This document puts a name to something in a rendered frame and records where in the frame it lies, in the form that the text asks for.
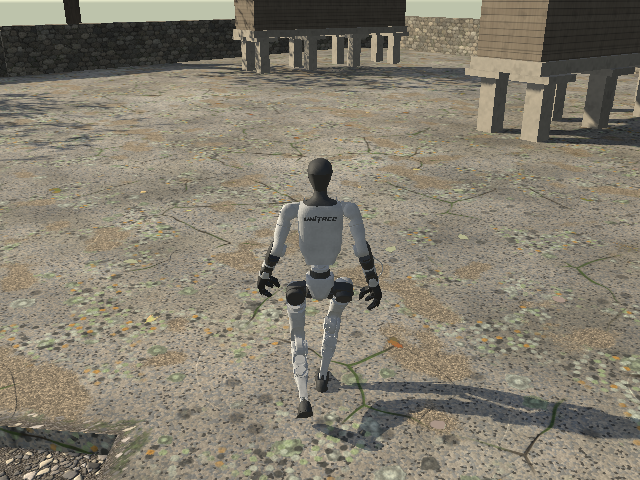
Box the left robot forearm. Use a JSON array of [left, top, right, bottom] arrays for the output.
[[259, 241, 280, 279]]

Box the robot head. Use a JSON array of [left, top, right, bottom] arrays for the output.
[[303, 158, 337, 207]]

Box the right robot forearm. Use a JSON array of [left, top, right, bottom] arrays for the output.
[[359, 241, 379, 287]]

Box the robot right upper arm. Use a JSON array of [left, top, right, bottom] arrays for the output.
[[341, 201, 369, 258]]

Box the robot right hand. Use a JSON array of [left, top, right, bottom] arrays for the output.
[[359, 284, 382, 310]]

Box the humanoid robot torso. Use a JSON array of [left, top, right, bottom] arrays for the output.
[[297, 197, 344, 300]]

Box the robot left upper arm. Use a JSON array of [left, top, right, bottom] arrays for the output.
[[270, 202, 299, 257]]

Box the robot left hand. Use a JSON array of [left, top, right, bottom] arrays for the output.
[[257, 276, 280, 297]]

